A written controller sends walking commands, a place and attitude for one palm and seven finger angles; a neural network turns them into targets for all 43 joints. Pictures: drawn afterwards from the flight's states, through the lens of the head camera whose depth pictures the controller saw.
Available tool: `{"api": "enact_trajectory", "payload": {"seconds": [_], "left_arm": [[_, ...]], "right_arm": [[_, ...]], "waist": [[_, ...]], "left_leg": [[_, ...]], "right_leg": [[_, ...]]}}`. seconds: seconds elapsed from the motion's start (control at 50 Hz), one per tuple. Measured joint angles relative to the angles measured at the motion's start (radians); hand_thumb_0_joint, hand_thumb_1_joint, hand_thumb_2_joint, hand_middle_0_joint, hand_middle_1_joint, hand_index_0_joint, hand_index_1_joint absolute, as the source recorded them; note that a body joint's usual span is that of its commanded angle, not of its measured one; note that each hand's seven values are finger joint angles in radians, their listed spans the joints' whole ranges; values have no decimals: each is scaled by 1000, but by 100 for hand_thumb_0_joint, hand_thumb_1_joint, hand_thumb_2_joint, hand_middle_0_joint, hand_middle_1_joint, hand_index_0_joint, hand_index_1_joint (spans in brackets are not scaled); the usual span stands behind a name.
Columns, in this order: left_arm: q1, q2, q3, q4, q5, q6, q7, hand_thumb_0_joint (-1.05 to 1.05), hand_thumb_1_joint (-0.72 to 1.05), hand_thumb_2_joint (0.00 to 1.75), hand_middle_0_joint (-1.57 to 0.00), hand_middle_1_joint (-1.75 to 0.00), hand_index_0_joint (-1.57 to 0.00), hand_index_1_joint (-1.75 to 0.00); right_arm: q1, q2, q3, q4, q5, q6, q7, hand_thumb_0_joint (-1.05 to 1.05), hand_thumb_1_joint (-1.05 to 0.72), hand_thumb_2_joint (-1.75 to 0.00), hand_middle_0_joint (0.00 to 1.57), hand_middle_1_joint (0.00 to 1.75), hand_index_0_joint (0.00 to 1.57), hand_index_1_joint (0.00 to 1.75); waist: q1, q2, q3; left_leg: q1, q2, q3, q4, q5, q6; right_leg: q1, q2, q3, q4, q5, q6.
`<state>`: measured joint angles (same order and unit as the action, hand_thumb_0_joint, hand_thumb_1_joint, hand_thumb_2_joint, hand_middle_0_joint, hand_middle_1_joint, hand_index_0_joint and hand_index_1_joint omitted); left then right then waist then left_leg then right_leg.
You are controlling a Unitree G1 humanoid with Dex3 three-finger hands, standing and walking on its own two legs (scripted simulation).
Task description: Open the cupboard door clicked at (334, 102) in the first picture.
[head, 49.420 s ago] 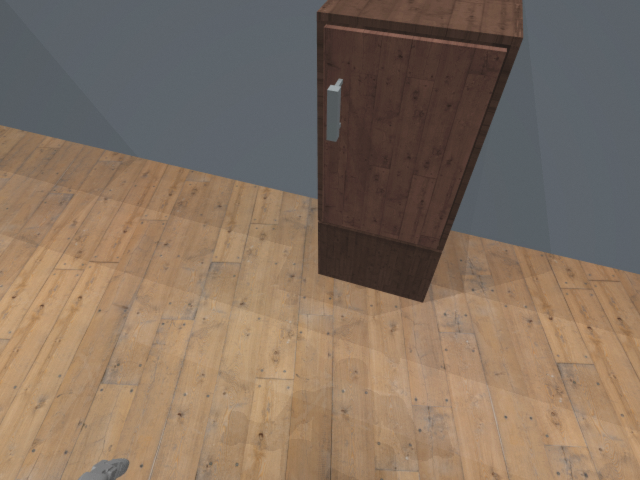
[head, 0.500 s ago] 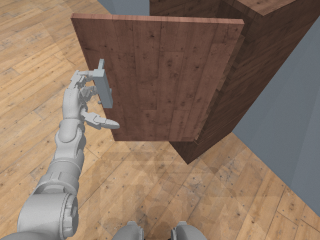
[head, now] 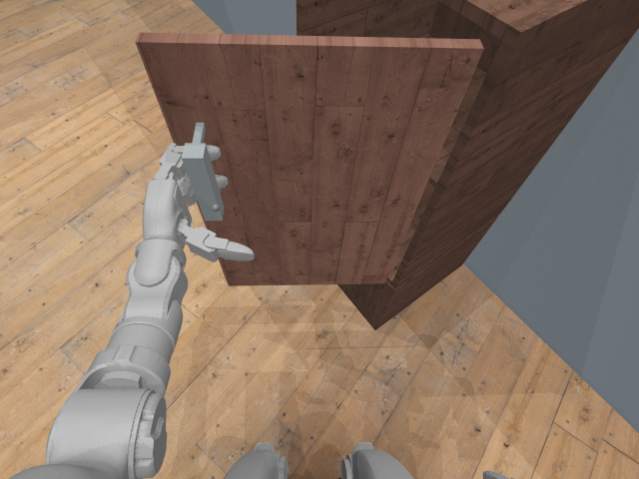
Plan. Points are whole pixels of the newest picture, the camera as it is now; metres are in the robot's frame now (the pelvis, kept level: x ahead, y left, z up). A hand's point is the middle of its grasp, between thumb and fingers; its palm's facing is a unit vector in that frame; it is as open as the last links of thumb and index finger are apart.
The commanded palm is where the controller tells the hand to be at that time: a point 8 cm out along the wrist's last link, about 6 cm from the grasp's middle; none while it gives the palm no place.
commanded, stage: slide the fingers in behind the handle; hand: left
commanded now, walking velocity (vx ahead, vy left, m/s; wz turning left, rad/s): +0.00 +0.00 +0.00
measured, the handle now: (207, 173) +0.50 +0.14 +0.05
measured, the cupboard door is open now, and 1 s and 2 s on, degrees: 56 56 95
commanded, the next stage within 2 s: close the thumb around the handle in 0.12 s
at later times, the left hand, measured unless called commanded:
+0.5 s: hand (217, 205) +0.45 +0.12 +0.05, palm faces +0.02 -1.00 -0.02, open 11.8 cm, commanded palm +0.42 +0.17 +0.06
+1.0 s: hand (218, 206) +0.45 +0.12 +0.06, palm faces +0.01 -1.00 +0.00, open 6.2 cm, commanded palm +0.42 +0.17 +0.06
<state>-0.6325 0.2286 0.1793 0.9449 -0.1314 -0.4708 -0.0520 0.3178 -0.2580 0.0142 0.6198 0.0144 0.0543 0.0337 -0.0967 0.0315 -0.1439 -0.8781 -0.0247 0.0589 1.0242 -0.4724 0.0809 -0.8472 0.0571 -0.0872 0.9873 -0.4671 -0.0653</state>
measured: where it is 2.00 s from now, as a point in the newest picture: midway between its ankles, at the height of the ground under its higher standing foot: outside the picture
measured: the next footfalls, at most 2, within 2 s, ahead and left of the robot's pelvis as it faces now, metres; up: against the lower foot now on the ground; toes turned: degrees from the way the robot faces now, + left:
none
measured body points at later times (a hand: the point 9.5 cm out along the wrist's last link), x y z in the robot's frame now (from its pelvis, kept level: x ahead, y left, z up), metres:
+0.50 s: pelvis +0.00 +0.00 +0.00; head +0.09 +0.01 +0.44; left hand +0.44 +0.18 +0.06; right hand +0.05 -0.26 -0.12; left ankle +0.01 +0.07 -0.67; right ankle +0.00 -0.08 -0.67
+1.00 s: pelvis +0.00 +0.00 +0.00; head +0.09 +0.01 +0.44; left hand +0.44 +0.18 +0.06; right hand +0.06 -0.26 -0.12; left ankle +0.01 +0.07 -0.67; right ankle +0.00 -0.08 -0.67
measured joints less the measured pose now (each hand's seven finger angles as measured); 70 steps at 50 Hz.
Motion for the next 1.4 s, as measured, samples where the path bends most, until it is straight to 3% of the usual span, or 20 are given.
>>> {"api": "enact_trajectory", "payload": {"seconds": [0.34,0.5,0.78,1.1,1.26,1.4], "left_arm": [[-7,3,3,7,5,-7,15,-1,-45,32,-31,-121,-30,-120],[-21,7,20,38,23,-11,26,-1,-16,44,-33,-124,-32,-124],[-2,16,22,11,1,-10,0,0,58,76,-38,-132,-37,-131],[0,-10,6,-2,17,-7,35,1,67,82,-32,-133,-31,-133],[156,-37,-26,-171,-12,24,38,1,68,77,-31,-133,-31,-132],[469,-105,-135,-506,-33,71,60,1,66,71,-29,-132,-30,-131]], "right_arm": [[26,-1,-3,4,-3,5,3,0,-91,-90,20,30,20,30],[22,0,1,2,-6,9,2,0,-91,-90,20,30,20,30],[26,-3,-3,-4,-3,12,2,0,-91,-90,20,30,20,30],[14,3,-1,-11,-5,13,7,0,-91,-90,20,30,20,30],[30,5,-6,-42,7,26,17,0,-91,-90,20,30,20,30],[21,9,-12,-96,16,22,20,1,-91,-90,20,30,20,30]], "waist": [[-8,4,4],[-14,0,2],[-10,2,0],[-8,1,-1],[4,4,-5],[29,8,-4]], "left_leg": [[-1,1,3,-4,3,1],[-3,2,7,-2,2,1],[0,4,5,-5,1,2],[0,1,7,-1,1,4],[48,7,22,-35,2,4],[127,7,33,-84,4,3]], "right_leg": [[-2,1,3,-3,4,1],[-7,2,7,2,3,1],[-1,5,7,-7,5,2],[-3,2,9,0,4,4],[37,10,28,-30,10,5],[109,14,44,-73,14,7]]}}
